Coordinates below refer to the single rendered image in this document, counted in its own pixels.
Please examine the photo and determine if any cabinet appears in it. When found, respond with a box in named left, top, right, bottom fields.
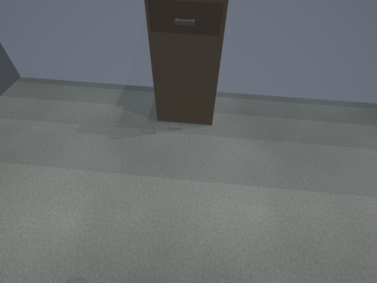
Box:
left=144, top=0, right=229, bottom=125

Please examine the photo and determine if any handle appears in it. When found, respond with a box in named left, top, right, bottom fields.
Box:
left=174, top=18, right=195, bottom=25

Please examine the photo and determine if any drawer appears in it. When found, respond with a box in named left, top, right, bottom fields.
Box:
left=149, top=0, right=223, bottom=36

